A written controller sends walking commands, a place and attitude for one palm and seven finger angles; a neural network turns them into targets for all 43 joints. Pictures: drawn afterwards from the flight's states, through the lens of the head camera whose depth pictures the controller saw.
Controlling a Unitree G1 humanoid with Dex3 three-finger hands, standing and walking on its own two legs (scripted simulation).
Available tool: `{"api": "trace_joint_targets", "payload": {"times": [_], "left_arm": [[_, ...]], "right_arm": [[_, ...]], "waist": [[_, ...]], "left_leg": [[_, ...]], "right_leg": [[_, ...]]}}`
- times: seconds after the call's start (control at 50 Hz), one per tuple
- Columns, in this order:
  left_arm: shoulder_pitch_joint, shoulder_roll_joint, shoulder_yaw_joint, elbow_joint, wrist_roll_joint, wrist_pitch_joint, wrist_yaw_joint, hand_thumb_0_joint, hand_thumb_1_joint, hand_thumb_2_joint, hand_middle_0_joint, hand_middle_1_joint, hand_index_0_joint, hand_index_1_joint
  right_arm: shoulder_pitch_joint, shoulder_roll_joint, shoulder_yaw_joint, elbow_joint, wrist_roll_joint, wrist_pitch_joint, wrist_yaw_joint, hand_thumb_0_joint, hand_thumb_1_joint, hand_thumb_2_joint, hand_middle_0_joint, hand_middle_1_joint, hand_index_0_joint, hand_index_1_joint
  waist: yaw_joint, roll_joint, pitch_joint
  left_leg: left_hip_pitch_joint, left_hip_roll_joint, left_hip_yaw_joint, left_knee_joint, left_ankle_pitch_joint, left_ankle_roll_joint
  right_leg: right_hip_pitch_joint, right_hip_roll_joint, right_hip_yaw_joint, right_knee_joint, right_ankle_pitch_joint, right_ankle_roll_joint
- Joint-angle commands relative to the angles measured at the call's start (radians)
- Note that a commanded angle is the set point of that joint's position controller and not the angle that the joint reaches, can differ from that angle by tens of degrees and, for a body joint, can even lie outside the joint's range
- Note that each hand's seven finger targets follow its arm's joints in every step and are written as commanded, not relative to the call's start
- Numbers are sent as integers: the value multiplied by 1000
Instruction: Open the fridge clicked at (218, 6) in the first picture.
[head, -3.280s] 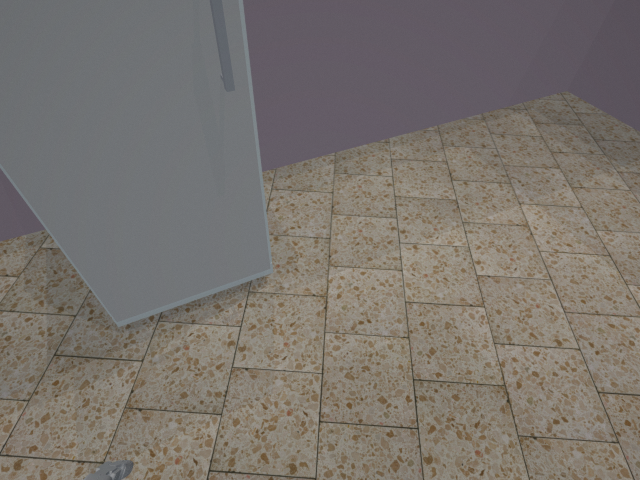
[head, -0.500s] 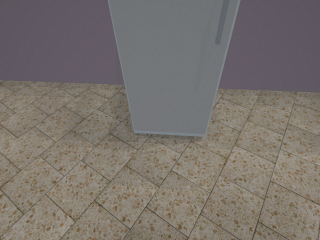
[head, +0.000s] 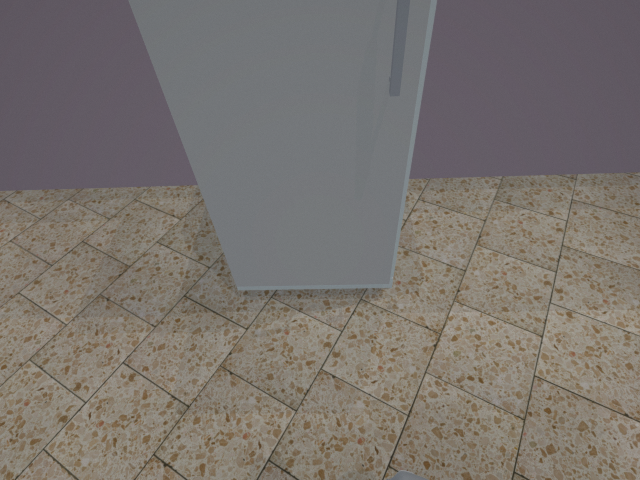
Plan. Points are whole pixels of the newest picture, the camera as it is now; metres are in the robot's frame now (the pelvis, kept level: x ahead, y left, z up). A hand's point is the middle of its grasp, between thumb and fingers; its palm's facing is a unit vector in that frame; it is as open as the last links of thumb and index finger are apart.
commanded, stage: take the last steps up to it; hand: right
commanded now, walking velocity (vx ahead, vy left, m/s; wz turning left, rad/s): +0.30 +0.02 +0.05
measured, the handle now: (401, 0) +0.80 -0.11 +0.24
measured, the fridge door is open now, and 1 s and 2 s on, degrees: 0 0 0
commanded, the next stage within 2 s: come to a stop and stand still in 0.56 s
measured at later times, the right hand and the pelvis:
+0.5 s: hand (443, 395) +0.28 -0.17 -0.14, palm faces -0.04 +0.98 -0.20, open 7.4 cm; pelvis +0.19 +0.01 +0.02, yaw +2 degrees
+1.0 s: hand (444, 368) +0.33 -0.18 -0.16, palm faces +0.04 +0.98 -0.19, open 7.4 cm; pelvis +0.29 +0.00 +0.02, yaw +2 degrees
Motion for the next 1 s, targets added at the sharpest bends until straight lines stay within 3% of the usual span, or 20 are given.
{"api": "trace_joint_targets", "payload": {"times": [0.0, 0.02, 0.06, 0.1, 0.2, 0.38, 0.4, 0.44, 0.46, 0.48, 0.5, 0.54, 0.56, 0.62, 0.72, 0.76, 0.78, 0.84, 0.88, 0.98], "left_arm": [[239, 191, 32, 48, -10, 2, 46, 0, 900, 900, -200, -300, -200, -300], [180, 138, 17, 35, -6, -8, 47, 0, 900, 900, -200, -300, -200, -300], [126, 79, -2, 38, -7, -26, 50, 0, 900, 900, -200, -300, -200, -300], [116, 60, 2, 46, -12, -32, 52, 0, 900, 900, -200, -300, -200, -300], [160, 68, 6, 67, -14, -32, 51, 0, 900, 900, -200, -300, -200, -300], [250, 71, 12, 124, 1, -17, 52, 0, 900, 900, -200, -300, -200, -300], [250, 74, 12, 130, 2, -14, 51, 0, 900, 900, -200, -300, -200, -300], [230, 74, 7, 133, -5, -10, 51, 0, 900, 900, -200, -300, -200, -300], [228, 54, 5, 132, -17, -15, 43, 0, 900, 900, -200, -300, -200, -300], [251, -5, -10, 103, -26, -23, 36, 0, 900, 900, -200, -300, -200, -300], [204, 27, -8, 74, -25, -10, 37, 0, 900, 900, -200, -300, -200, -300], [114, 8, -1, 60, -17, 4, 34, 0, 900, 900, -200, -300, -200, -300], [112, 0, -3, 62, -10, 12, 30, 0, 900, 900, -200, -300, -200, -300], [172, -43, -11, 80, -4, 29, 28, 0, 900, 900, -200, -300, -200, -300], [155, -52, -41, 87, -18, 32, 39, 0, 900, 900, -200, -300, -200, -300], [162, 2, -30, 96, -22, 30, 44, 0, 900, 900, -200, -300, -200, -300], [146, 62, -18, 80, -21, 26, 49, 0, 900, 900, -200, -300, -200, -300], [94, 142, 1, 57, -20, 42, 72, 0, 900, 900, -200, -300, -200, -300], [61, 157, 14, 36, -12, 54, 81, 0, 900, 900, -200, -300, -200, -300], [-23, 174, 40, -15, -7, 70, 75, 0, 900, 900, -200, -300, -200, -300]], "right_arm": [[-105, -64, -12, -141, 11, -30, 10, 0, -900, -900, 200, 300, 200, 300], [-115, -52, -14, -127, 1, -30, 19, 0, -900, -900, 200, 300, 200, 300], [-53, -21, -12, -99, -7, -15, 23, 0, -900, -900, 200, 300, 200, 300], [-13, -8, -12, -87, -8, -1, 21, 0, -900, -900, 200, 300, 200, 300], [-112, -15, -19, -139, -6, 7, 25, 0, -900, -900, 200, 300, 200, 300], [-298, -9, -15, -197, -3, -12, 27, 0, -900, -900, 200, 300, 200, 300], [-289, -15, -15, -195, -2, -18, 26, 0, -900, -900, 200, 300, 200, 300], [-130, -39, -23, -140, -4, -33, 24, 0, -900, -900, 200, 300, 200, 300], [-3, -93, -35, -97, -7, -45, 16, 0, -900, -900, 200, 300, 200, 300], [118, -195, -58, -68, -7, -55, 3, 0, -900, -900, 200, 300, 200, 300], [149, -222, -55, -64, 12, -50, -3, 0, -900, -900, 200, 300, 200, 300], [-20, -158, -45, -101, 11, -45, -11, 0, -900, -900, 200, 300, 200, 300], [-83, -113, -32, -117, 9, -45, -15, 0, -900, -900, 200, 300, 200, 300], [-126, -63, -18, -125, -3, -59, -22, 0, -900, -900, 200, 300, 200, 300], [-167, -79, 0, -116, 9, -32, -25, 0, -900, -900, 200, 300, 200, 300], [-160, -83, 2, -110, 19, -14, -26, 0, -900, -900, 200, 300, 200, 300], [-122, -69, 2, -117, 20, -1, -30, 0, -900, -900, 200, 300, 200, 300], [-75, -76, 0, -126, 21, 32, -38, 0, -900, -900, 200, 300, 200, 300], [-112, -79, -12, -137, 18, 40, -35, 0, -900, -900, 200, 300, 200, 300], [-131, -64, -27, -178, 14, 50, -25, 0, -900, -900, 200, 300, 200, 300]], "waist": [[99, -205, -34], [76, -140, 18], [23, -119, 23], [1, -127, 6], [14, -81, 47], [60, -112, 82], [55, -98, 71], [-21, -61, -23], [-74, 5, -101], [-94, 245, -200], [-95, 197, -177], [-59, 111, -34], [-25, 60, 9], [38, 53, -12], [37, 80, -38], [42, 41, -58], [24, -65, -68], [22, -342, -82], [33, -264, -82], [29, -185, -161]], "left_leg": [[-567, -15, -66, 614, 79, 68], [-550, 15, -69, 591, 155, 60], [-461, 28, -58, 503, 214, 46], [-429, 24, -44, 440, 255, 35], [-508, 35, -36, 250, 318, 16], [-434, -14, 37, -84, 268, 40], [-376, -26, 45, -134, 259, 48], [-120, -84, 93, -269, 344, 68], [103, -1, -10, -285, 378, 111], [332, 248, -346, -352, 482, 208], [285, 343, -479, -440, 513, 285], [47, 302, -402, -516, 233, 272], [-45, 258, -295, -534, 233, 241], [-136, 194, -102, -505, 520, 207], [-140, 90, 4, -379, 739, 153], [-173, 55, 17, -283, 643, 92], [-208, 23, 12, -235, 521, 53], [-224, -57, 23, 29, 6, 4], [-302, -58, -44, 199, -98, 17], [-340, -77, -58, 253, -23, 8]], "right_leg": [[359, -339, 566, -550, -389, -110], [266, -298, 463, -555, -324, -95], [184, -231, 291, -558, -166, -71], [177, -196, 215, -565, -90, -81], [273, -202, 189, -602, -20, -129], [398, -204, 133, -503, 192, -135], [388, -206, 129, -461, 224, -126], [355, -136, 54, -253, 352, -76], [224, -88, 5, -55, 312, -38], [-26, 36, -59, 231, -79, 11], [-120, 75, 31, 444, -363, 12], [-180, -11, 123, 538, -237, 7], [-157, -37, 133, 500, -168, 16], [-32, -43, 94, 283, -148, 49], [182, 31, 54, -129, 47, 75], [318, -1, 77, -272, 347, 68], [360, -84, 141, -267, 596, 33], [349, -263, 289, -342, 994, -132], [365, -279, 288, -328, 957, -177], [394, -248, 212, -302, 763, -159]]}}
